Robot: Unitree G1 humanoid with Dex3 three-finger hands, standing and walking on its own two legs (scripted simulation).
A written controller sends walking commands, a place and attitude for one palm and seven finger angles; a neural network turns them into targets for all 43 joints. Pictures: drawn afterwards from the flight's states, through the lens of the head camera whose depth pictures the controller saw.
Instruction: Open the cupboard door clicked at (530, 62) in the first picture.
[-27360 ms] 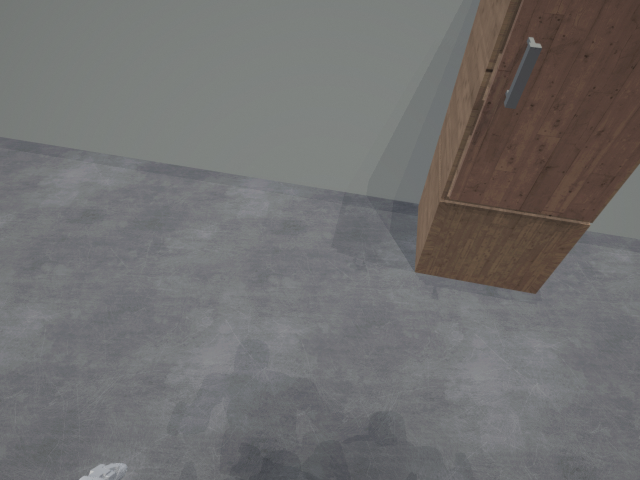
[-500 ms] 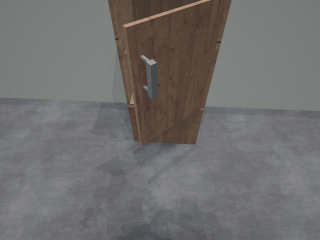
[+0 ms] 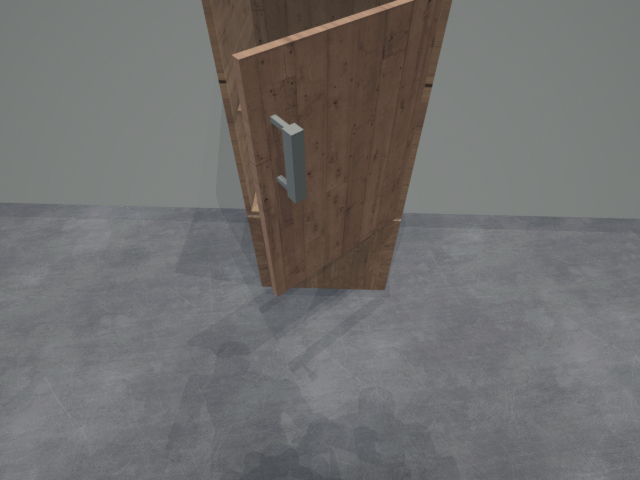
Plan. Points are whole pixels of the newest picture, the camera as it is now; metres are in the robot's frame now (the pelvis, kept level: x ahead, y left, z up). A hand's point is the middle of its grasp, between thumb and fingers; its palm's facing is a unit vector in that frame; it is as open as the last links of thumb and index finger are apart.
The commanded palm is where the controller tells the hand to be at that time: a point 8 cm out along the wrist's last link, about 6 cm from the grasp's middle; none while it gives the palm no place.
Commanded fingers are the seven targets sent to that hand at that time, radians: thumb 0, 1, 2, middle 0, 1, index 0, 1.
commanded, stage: walk to a spot facing it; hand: left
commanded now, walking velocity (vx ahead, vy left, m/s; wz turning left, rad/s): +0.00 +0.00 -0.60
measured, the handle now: (287, 159) +0.58 +0.10 +0.07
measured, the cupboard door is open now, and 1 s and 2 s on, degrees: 41 41 41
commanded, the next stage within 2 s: none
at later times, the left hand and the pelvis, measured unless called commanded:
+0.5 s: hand out of the picture +0.06 +0.17 -0.17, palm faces -0.18 -0.94 -0.29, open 7.4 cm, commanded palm none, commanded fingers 0.00 0.90 0.90 -0.20 -0.30 -0.20 -0.30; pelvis -0.03 -0.02 -0.01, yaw -14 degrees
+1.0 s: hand (236, 468) +0.17 +0.14 -0.17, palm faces -0.45 -0.86 -0.25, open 7.4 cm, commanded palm none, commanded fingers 0.00 0.90 0.90 -0.20 -0.30 -0.20 -0.30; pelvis -0.03 -0.01 -0.02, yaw -31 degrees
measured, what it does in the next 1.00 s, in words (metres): steps on the spot, turning right: left foot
